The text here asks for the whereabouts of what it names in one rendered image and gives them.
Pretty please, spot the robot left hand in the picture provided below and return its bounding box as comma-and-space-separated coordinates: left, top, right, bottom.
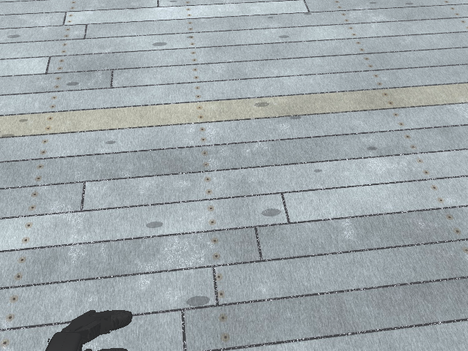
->
45, 310, 132, 351

